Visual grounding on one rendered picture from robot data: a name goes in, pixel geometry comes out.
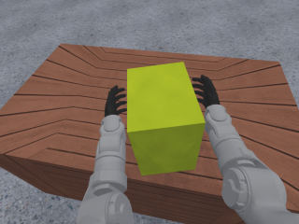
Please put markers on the robot right forearm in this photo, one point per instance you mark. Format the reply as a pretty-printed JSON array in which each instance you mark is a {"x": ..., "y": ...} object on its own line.
[{"x": 227, "y": 144}]

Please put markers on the carton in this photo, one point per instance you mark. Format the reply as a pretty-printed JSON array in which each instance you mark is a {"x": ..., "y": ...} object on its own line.
[{"x": 165, "y": 124}]

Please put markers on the pedestal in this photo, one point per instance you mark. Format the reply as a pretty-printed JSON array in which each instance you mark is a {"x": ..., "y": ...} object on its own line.
[{"x": 50, "y": 129}]

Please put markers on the robot right upper arm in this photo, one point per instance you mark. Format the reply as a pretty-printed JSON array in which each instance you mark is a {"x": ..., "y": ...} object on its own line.
[{"x": 257, "y": 195}]

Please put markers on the robot left forearm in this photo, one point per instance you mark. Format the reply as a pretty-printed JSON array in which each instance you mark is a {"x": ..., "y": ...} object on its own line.
[{"x": 110, "y": 158}]

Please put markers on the robot left hand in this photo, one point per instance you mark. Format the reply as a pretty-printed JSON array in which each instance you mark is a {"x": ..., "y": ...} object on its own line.
[{"x": 111, "y": 105}]

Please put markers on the robot right hand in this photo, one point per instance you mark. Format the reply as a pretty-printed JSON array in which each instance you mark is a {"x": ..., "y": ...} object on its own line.
[{"x": 208, "y": 91}]

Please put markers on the robot left upper arm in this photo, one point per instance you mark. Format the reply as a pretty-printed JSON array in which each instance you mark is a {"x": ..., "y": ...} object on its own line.
[{"x": 110, "y": 208}]

